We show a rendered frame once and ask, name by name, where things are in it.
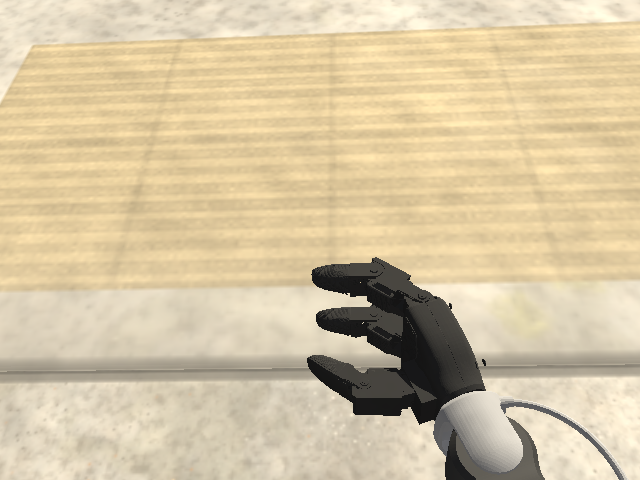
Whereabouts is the robot right forearm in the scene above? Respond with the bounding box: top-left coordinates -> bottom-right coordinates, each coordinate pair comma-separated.
433,391 -> 545,480

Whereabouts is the robot right hand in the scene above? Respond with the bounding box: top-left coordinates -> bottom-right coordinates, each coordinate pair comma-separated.
307,257 -> 486,425

